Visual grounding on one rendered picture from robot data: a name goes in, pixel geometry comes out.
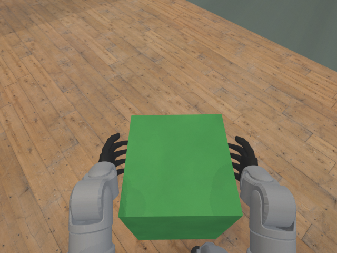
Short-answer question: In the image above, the robot left hand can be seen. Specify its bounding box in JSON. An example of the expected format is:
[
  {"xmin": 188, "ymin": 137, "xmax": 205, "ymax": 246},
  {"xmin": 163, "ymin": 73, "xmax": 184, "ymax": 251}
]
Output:
[{"xmin": 98, "ymin": 133, "xmax": 128, "ymax": 175}]

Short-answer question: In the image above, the robot left forearm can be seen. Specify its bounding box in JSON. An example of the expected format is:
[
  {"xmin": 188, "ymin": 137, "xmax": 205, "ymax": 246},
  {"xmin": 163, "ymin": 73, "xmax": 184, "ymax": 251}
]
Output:
[{"xmin": 67, "ymin": 161, "xmax": 119, "ymax": 253}]

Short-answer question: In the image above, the robot right forearm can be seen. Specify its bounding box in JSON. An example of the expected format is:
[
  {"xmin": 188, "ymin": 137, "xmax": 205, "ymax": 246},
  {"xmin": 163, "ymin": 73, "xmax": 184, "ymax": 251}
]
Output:
[{"xmin": 240, "ymin": 166, "xmax": 296, "ymax": 253}]

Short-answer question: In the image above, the right robot shin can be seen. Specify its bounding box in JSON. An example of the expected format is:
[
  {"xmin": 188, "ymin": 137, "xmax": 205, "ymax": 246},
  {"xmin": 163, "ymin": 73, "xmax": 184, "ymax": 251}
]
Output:
[{"xmin": 201, "ymin": 242, "xmax": 215, "ymax": 247}]

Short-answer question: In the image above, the robot right hand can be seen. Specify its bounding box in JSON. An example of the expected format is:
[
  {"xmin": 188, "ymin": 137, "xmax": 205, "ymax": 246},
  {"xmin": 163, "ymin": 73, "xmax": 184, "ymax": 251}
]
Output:
[{"xmin": 228, "ymin": 136, "xmax": 258, "ymax": 182}]

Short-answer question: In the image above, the carton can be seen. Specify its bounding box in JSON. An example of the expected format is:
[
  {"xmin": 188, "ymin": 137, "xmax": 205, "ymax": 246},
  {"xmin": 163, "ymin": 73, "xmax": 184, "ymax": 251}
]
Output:
[{"xmin": 118, "ymin": 114, "xmax": 243, "ymax": 240}]

